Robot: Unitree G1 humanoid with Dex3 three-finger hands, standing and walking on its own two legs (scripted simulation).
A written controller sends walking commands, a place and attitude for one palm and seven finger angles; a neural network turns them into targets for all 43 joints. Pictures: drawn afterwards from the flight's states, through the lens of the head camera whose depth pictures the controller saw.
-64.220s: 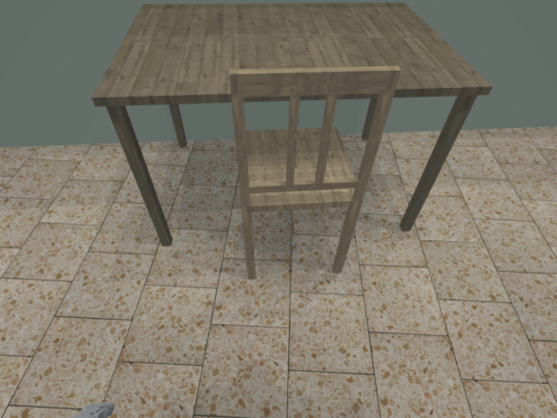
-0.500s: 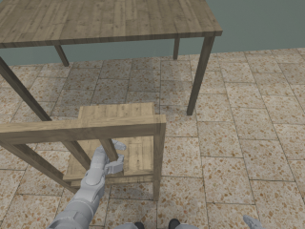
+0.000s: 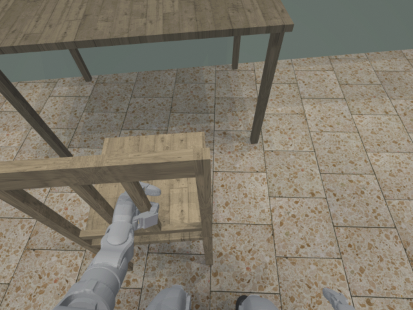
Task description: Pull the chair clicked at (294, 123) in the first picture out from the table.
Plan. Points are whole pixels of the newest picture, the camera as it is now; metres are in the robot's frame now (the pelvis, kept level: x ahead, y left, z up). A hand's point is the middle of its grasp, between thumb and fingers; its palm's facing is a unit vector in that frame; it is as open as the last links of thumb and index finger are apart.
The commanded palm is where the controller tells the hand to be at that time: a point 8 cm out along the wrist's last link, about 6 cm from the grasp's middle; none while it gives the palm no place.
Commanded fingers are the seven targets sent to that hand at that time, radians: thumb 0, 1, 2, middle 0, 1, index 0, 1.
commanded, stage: step backward, pulling the chair out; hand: left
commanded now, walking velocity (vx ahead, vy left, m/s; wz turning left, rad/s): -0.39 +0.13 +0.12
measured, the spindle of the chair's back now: (105, 210) +0.33 +0.25 -0.08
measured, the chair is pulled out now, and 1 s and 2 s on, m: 0.45 0.56 0.65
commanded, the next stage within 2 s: stop walking, hand still on the chair in 0.96 s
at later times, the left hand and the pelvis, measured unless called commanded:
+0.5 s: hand (147, 235) +0.27 +0.14 -0.07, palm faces -0.05 -0.99 -0.16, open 5.5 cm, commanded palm +0.25 +0.19 -0.06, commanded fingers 0.00 0.90 0.90 -0.50 -1.45 -0.50 -1.45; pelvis -0.06 +0.03 +0.00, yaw +4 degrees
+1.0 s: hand (146, 270) +0.20 +0.13 -0.07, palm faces -0.06 -0.98 -0.17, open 5.5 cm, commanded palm +0.18 +0.18 -0.06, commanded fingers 0.00 0.90 0.90 -0.50 -1.45 -0.50 -1.45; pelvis -0.13 +0.02 +0.00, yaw +1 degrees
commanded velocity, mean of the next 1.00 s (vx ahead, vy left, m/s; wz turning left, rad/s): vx -0.32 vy -0.03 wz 0.05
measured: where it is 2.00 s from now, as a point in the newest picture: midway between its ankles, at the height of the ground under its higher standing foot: outside the picture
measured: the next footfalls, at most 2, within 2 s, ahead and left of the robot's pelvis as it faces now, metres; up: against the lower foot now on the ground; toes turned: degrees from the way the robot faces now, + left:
left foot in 0.12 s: -0.03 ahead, +0.14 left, +0.00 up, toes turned +2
right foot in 0.74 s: -0.07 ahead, -0.12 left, +0.00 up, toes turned -1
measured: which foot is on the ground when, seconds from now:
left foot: up 0.00-0.10, down 0.12-1.00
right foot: down 0.00-0.50, up 0.52-0.72, down 0.74-1.00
